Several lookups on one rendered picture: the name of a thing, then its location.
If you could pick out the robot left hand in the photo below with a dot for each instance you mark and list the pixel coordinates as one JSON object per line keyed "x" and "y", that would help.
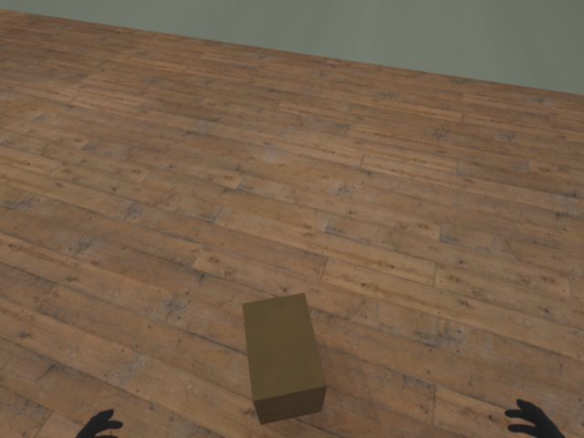
{"x": 99, "y": 423}

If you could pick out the robot right hand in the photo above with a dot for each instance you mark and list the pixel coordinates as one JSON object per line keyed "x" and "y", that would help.
{"x": 544, "y": 428}

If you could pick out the carton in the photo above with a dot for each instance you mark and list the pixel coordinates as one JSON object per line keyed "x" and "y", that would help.
{"x": 286, "y": 373}

